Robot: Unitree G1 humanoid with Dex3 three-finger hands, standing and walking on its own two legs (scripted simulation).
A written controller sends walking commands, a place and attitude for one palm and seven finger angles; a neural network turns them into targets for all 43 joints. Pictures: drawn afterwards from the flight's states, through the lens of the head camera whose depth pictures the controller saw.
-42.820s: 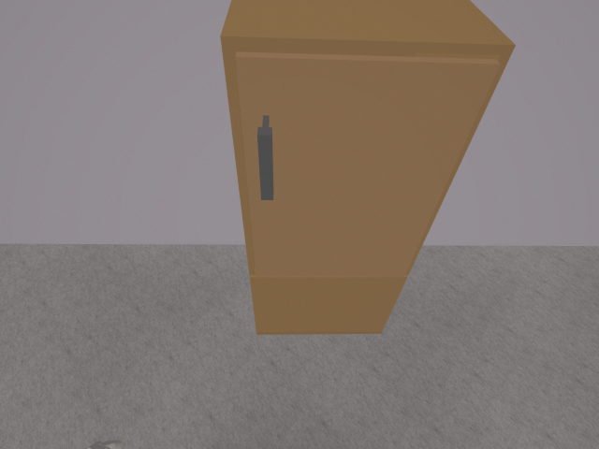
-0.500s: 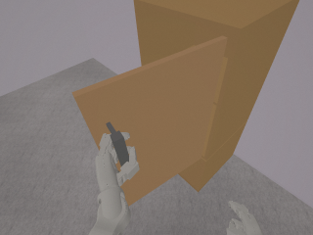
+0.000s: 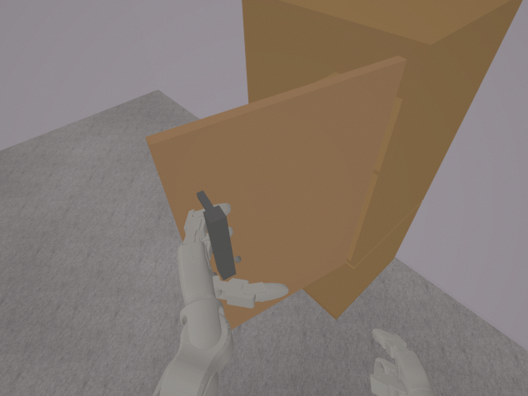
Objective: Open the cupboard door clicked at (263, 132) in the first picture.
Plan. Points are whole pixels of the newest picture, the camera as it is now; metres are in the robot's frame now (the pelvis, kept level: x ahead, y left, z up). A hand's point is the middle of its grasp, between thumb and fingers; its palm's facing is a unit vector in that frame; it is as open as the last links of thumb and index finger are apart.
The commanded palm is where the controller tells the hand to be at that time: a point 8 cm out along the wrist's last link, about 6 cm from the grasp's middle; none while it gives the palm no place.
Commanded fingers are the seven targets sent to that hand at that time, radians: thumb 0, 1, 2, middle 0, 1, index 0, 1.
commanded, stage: open thumb and fingers to let go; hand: left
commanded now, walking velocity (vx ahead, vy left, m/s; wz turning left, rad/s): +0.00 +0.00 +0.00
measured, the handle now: (215, 236) +0.33 +0.10 +0.09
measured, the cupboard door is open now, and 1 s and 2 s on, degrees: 78 83 83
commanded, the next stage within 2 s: slide the hand sideways off the handle in 0.18 s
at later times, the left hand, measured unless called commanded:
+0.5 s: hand (241, 296) +0.23 +0.05 +0.09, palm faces -0.18 -0.98 -0.03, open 16.0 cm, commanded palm +0.22 +0.09 +0.09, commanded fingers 0.00 -0.50 0.30 -0.15 -0.30 -0.15 -0.30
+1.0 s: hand (208, 318) +0.20 +0.09 +0.09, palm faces -0.07 -1.00 -0.01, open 16.0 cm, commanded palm +0.18 +0.15 +0.09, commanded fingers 0.00 -0.50 0.30 -0.15 -0.30 -0.15 -0.30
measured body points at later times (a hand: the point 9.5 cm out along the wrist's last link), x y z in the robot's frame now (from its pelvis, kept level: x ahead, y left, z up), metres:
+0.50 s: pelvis -0.02 +0.01 +0.00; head -0.02 -0.01 +0.45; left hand +0.24 +0.10 +0.09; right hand +0.16 -0.21 -0.09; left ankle +0.03 +0.12 -0.71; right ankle -0.03 -0.09 -0.71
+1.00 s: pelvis +0.00 +0.00 +0.00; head +0.00 -0.02 +0.45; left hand +0.20 +0.14 +0.09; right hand +0.17 -0.22 -0.08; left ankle +0.04 +0.12 -0.71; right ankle -0.03 -0.09 -0.71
